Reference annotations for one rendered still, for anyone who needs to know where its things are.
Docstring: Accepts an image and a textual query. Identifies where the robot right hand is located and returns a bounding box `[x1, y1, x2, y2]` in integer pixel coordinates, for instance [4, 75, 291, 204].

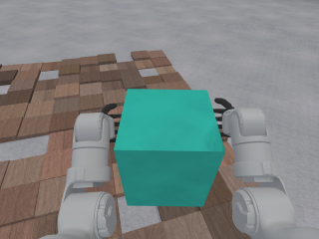
[213, 98, 234, 137]

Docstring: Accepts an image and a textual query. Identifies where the carton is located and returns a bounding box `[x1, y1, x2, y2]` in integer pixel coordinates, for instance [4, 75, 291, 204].
[114, 89, 225, 207]

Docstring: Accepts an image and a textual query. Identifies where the left robot upper arm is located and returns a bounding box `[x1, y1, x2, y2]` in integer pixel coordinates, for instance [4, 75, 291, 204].
[39, 191, 118, 239]

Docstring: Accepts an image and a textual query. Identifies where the right robot forearm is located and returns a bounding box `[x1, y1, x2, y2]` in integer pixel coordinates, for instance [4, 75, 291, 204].
[221, 108, 296, 222]

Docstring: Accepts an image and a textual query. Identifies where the left robot forearm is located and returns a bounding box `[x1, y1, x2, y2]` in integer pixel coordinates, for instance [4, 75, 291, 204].
[57, 113, 115, 231]

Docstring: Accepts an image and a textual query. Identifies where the right robot upper arm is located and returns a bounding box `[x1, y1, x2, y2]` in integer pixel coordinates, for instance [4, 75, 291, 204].
[231, 186, 319, 239]

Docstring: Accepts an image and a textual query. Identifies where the robot left hand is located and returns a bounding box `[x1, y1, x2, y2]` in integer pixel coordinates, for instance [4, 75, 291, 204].
[101, 103, 122, 142]

